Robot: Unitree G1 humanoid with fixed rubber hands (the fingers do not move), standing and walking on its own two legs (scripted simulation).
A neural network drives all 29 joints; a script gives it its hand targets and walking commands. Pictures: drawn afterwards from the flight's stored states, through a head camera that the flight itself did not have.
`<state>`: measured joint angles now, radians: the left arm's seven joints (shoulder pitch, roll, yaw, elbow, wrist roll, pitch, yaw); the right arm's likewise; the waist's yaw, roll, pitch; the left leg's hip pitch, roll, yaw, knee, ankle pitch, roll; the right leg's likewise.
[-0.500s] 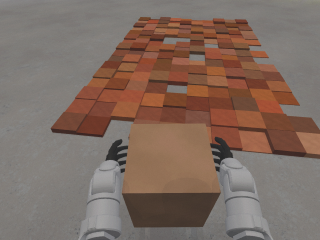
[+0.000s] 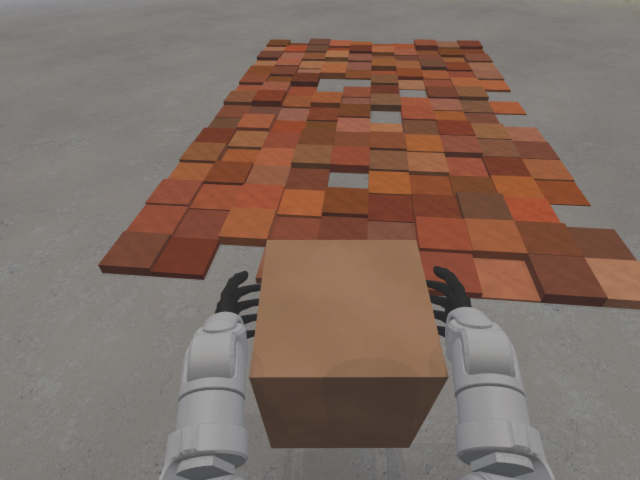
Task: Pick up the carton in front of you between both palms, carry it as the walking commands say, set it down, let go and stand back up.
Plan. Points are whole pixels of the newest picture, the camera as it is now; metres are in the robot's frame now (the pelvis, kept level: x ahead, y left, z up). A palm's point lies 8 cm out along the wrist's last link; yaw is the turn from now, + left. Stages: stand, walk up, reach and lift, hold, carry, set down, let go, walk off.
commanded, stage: hold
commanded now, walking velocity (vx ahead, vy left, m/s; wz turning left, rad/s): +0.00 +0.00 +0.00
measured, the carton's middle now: (340, 348) +0.31 -0.01 -0.01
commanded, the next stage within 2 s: carry in 0.12 s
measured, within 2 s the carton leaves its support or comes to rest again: neither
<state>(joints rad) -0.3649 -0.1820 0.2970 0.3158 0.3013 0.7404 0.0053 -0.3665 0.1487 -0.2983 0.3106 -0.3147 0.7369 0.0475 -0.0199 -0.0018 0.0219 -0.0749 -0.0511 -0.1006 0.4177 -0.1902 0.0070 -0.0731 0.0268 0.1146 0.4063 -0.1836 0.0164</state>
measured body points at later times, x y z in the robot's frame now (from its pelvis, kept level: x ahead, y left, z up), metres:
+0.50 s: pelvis +0.11 -0.03 -0.01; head +0.04 -0.03 +0.44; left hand +0.38 +0.11 +0.09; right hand +0.38 -0.19 +0.09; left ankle +0.06 +0.09 -0.73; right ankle +0.04 -0.14 -0.74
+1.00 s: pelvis +0.39 -0.06 -0.01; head +0.39 -0.06 +0.44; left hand +0.64 +0.11 +0.09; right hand +0.67 -0.19 +0.10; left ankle +0.44 +0.09 -0.70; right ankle +0.22 -0.11 -0.74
